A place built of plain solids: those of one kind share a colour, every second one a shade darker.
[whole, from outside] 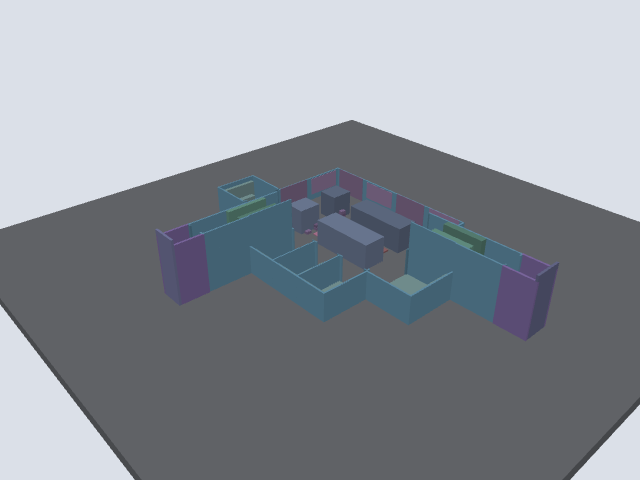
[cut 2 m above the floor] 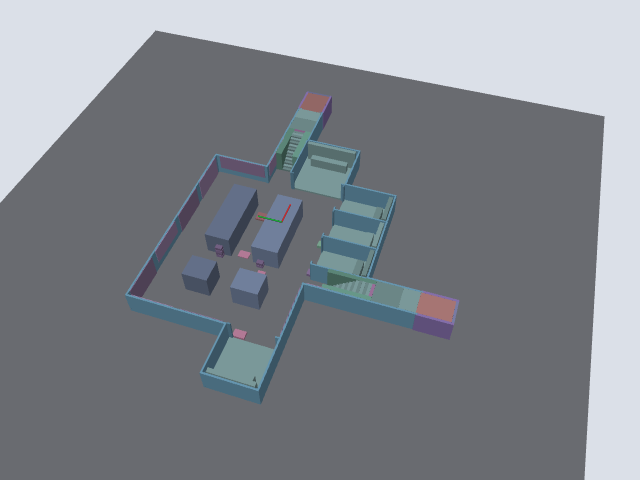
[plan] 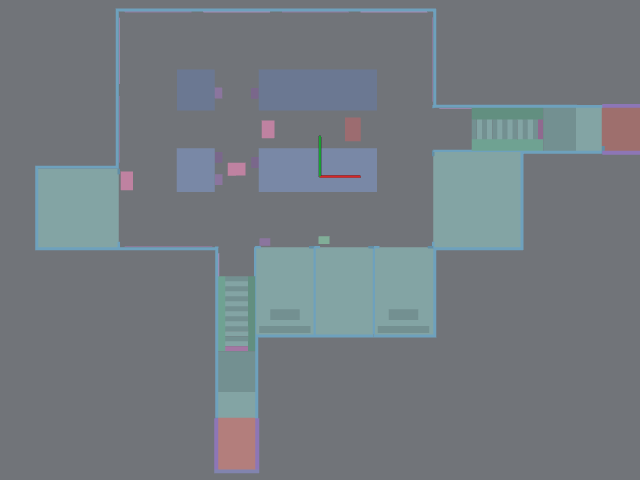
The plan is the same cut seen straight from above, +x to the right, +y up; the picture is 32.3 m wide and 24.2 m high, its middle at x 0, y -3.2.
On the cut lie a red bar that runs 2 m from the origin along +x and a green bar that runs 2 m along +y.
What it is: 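Cellar; 4 x 3 bays of 4.0 m, ceiling 2.4 m; aisles mid-bay 1.6 to 2.2 m broad; the basement stores of a Victorian covered market; boarded cages floor to ceiling, store rooms behind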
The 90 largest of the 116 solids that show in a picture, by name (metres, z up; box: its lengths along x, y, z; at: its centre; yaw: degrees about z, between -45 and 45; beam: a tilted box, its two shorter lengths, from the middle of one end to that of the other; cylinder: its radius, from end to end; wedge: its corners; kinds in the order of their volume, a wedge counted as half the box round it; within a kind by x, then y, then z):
{
 "cage_1": {"box": [1.91, 2.21, 2.44], "at": [-6.26, 0.32, 1.17]},
 "cage_2": {"box": [1.91, 2.07, 2.44], "at": [-6.26, 4.37, 1.17]},
 "cage_3": {"box": [5.97, 2.21, 2.44], "at": [-0.11, 0.32, 1.17]},
 "cage_4": {"box": [5.97, 2.07, 2.44], "at": [-0.11, 4.37, 1.17]},
 "piece_1": {"box": [0.35, 3.56, 2.05], "at": [-13.96, -1.58, 1.15]},
 "piece_2": {"box": [0.55, 2.46, 0.95], "at": [-13.21, -1.58, 0.59]},
 "piece_3": {"box": [4.06, 3.96, 0.22], "at": [-12.18, -1.58, 0.06]},
 "piece_4": {"box": [1.87, 1.3, 2.94], "at": [-4.2, -11.52, 1.42]},
 "piece_5": {"box": [1.87, 2.06, 2.94], "at": [-4.2, -9.83, 1.42]},
 "piece_6": {"box": [1.16, 0.25, 2.75], "at": [-4.2, -8.42, 1.32]},
 "piece_7": {"box": [1.16, 0.25, 2.56], "at": [-4.2, -8.17, 1.23]},
 "piece_8": {"box": [1.16, 0.25, 2.36], "at": [-4.2, -7.92, 1.13]},
 "piece_9": {"box": [1.16, 0.25, 2.17], "at": [-4.2, -7.67, 1.04]},
 "piece_10": {"box": [1.16, 0.25, 1.98], "at": [-4.2, -7.42, 0.94]},
 "piece_11": {"box": [1.16, 0.25, 1.79], "at": [-4.2, -7.17, 0.84]},
 "piece_12": {"box": [1.16, 0.25, 1.59], "at": [-4.2, -6.91, 0.75]},
 "piece_13": {"box": [1.16, 0.25, 1.4], "at": [-4.2, -6.66, 0.65]},
 "piece_14": {"box": [1.16, 0.25, 1.21], "at": [-4.2, -6.41, 0.55]},
 "piece_15": {"box": [1.16, 0.25, 1.01], "at": [-4.2, -6.16, 0.46]},
 "piece_16": {"box": [2.59, 0.35, 2.05], "at": [-1.77, -7.71, 1.15]},
 "piece_17": {"box": [1.49, 0.55, 0.95], "at": [-1.77, -6.96, 0.59]},
 "piece_18": {"box": [2.99, 4.4, 0.22], "at": [-1.77, -5.76, 0.06]},
 "piece_19": {"box": [2.59, 0.35, 2.05], "at": [1.22, -7.71, 1.15]},
 "piece_20": {"box": [1.49, 0.55, 0.95], "at": [1.22, -6.96, 0.59]},
 "piece_21": {"box": [2.99, 4.4, 0.22], "at": [1.22, -5.76, 0.06]},
 "piece_22": {"box": [2.59, 0.35, 2.05], "at": [4.21, -7.71, 1.15]},
 "piece_23": {"box": [1.49, 0.55, 0.95], "at": [4.21, -6.96, 0.59]},
 "piece_24": {"box": [2.99, 4.4, 0.22], "at": [4.21, -5.76, 0.06]},
 "piece_25": {"box": [4.4, 4.86, 0.22], "at": [7.91, -1.13, 0.06]},
 "piece_26": {"box": [0.26, 1.02, 1.17], "at": [9.06, 2.38, 0.54]},
 "piece_27": {"box": [0.55, 3.36, 0.95], "at": [9.11, -1.13, 0.59]},
 "piece_28": {"box": [0.26, 1.02, 1.36], "at": [9.32, 2.38, 0.63]},
 "piece_29": {"box": [0.26, 1.02, 1.55], "at": [9.58, 2.38, 0.72]},
 "piece_30": {"box": [0.26, 1.02, 1.73], "at": [9.84, 2.38, 0.82]},
 "piece_31": {"box": [0.35, 4.46, 2.05], "at": [9.86, -1.13, 1.15]},
 "piece_32": {"box": [0.26, 1.02, 1.92], "at": [10.09, 2.38, 0.91]},
 "piece_33": {"box": [0.26, 1.02, 2.11], "at": [10.35, 2.38, 1.0]},
 "piece_34": {"box": [0.26, 1.02, 2.29], "at": [10.61, 2.38, 1.1]},
 "piece_35": {"box": [0.26, 1.02, 2.48], "at": [10.86, 2.38, 1.19]},
 "piece_36": {"box": [1.66, 2.17, 2.67], "at": [12.08, 2.38, 1.28]},
 "piece_37": {"box": [1.3, 2.17, 2.67], "at": [13.55, 2.38, 1.28]},
 "wall_1": {"box": [0.15, 4.26, 2.62], "at": [-14.28, -1.58, 1.26]},
 "wall_2": {"box": [4.18, 0.15, 2.62], "at": [-12.27, 0.47, 1.26]},
 "wall_3": {"box": [4.21, 0.15, 2.62], "at": [-12.25, -3.64, 1.26]},
 "wall_4": {"box": [0.15, 8.08, 2.45], "at": [-10.22, 4.44, 1.18]},
 "wall_5": {"box": [5.05, 0.15, 2.45], "at": [-7.66, -3.64, 1.18]},
 "wall_6": {"box": [0.15, 1.49, 5.34], "at": [-5.21, -11.57, 2.62]},
 "wall_7": {"box": [0.15, 7.38, 5.34], "at": [-5.21, -7.22, 2.62]},
 "wall_8": {"box": [0.4, 0.15, 5.34], "at": [-5.08, -12.24, 2.62]},
 "wall_9": {"box": [0.12, 4.4, 5.34], "at": [-3.27, -5.76, 2.62]},
 "wall_10": {"box": [0.15, 1.49, 5.34], "at": [-3.19, -11.57, 2.62]},
 "wall_11": {"box": [0.15, 2.94, 5.34], "at": [-3.19, -9.44, 2.62]},
 "wall_12": {"box": [16.15, 0.15, 2.45], "at": [-2.22, 8.4, 1.18]},
 "wall_13": {"box": [2.96, 0.15, 2.62], "at": [-1.76, -8.04, 1.26]},
 "wall_14": {"box": [0.12, 4.4, 2.62], "at": [-0.28, -5.76, 1.26]},
 "wall_15": {"box": [2.99, 0.15, 2.62], "at": [1.22, -8.04, 1.26]},
 "wall_16": {"box": [0.12, 4.4, 2.62], "at": [2.72, -5.76, 1.26]},
 "wall_17": {"box": [3.14, 0.15, 2.62], "at": [4.29, -8.04, 1.26]},
 "wall_18": {"box": [0.15, 4.55, 2.62], "at": [5.78, -5.84, 1.26]},
 "wall_19": {"box": [0.15, 5.01, 2.45], "at": [5.78, 5.97, 1.18]},
 "wall_20": {"box": [4.4, 0.12, 5.07], "at": [7.91, 1.3, 2.48]},
 "wall_21": {"box": [4.55, 0.15, 2.62], "at": [7.98, -3.64, 1.26]},
 "wall_22": {"box": [7.28, 0.15, 5.07], "at": [9.31, 3.54, 2.48]},
 "wall_23": {"box": [0.15, 4.98, 2.62], "at": [10.18, -1.22, 1.26]},
 "wall_24": {"box": [2.84, 0.15, 5.07], "at": [11.53, 1.22, 2.48]},
 "wall_25": {"box": [1.49, 0.15, 5.07], "at": [13.61, 1.22, 2.48]},
 "wall_26": {"box": [1.49, 0.15, 5.07], "at": [13.61, 3.54, 2.48]},
 "wall_27": {"box": [0.15, 0.4, 5.07], "at": [14.28, 3.41, 2.48]},
 "cheek_1": {"box": [0.36, 3.78, 5.34], "at": [-4.95, -6.91, 2.62]},
 "cheek_2": {"box": [0.36, 3.78, 5.34], "at": [-3.45, -6.91, 2.62]},
 "cheek_3": {"box": [3.6, 0.58, 5.06], "at": [9.45, 1.59, 2.48]},
 "cheek_4": {"box": [3.6, 0.58, 5.06], "at": [9.45, 3.17, 2.48]},
 "street_1": {"box": [1.87, 2.6, 2.94], "at": [-4.2, -13.47, 1.42]},
 "street_2": {"box": [2.6, 2.17, 2.67], "at": [15.51, 2.38, 1.28]},
 "wing_1": {"box": [0.2, 2.78, 5.34], "at": [-5.23, -13.58, 2.62]},
 "wing_2": {"box": [0.2, 2.78, 5.34], "at": [-3.17, -13.58, 2.62]},
 "wing_3": {"box": [2.78, 0.2, 5.07], "at": [15.62, 1.2, 2.48]},
 "wing_4": {"box": [2.78, 0.2, 5.07], "at": [15.62, 3.56, 2.48]},
 "opp_1": {"box": [2.27, 0.2, 5.84], "at": [-4.2, -14.87, 2.87]},
 "opp_2": {"box": [0.2, 2.57, 5.57], "at": [16.91, 2.38, 2.73]},
 "front_1": {"box": [0.05, 3.36, 2.5], "at": [-10.12, 2.38, 1.2]},
 "front_2": {"box": [3.36, 0.05, 2.5], "at": [-8.16, 8.29, 1.2]},
 "front_3": {"box": [4.41, 0.05, 2.5], "at": [-7.64, -3.54, 1.2]},
 "front_4": {"box": [3.36, 0.05, 1.7], "at": [-4.2, 8.29, 1.45]},
 "front_5": {"box": [3.36, 0.05, 2.5], "at": [-0.24, 8.29, 1.2]},
 "front_6": {"box": [3.36, 0.05, 2.5], "at": [3.73, 8.29, 1.2]},
 "front_7": {"box": [0.05, 4.26, 1.7], "at": [5.68, 5.89, 1.45]},
 "front_8": {"box": [3.8, 0.05, 1.7], "at": [7.91, 3.43, 1.45]},
 "top_1": {"box": [1.16, 0.25, 2.94], "at": [-4.2, -8.68, 1.42]},
 "top_2": {"box": [0.26, 1.02, 2.67], "at": [11.12, 2.38, 1.28]}
}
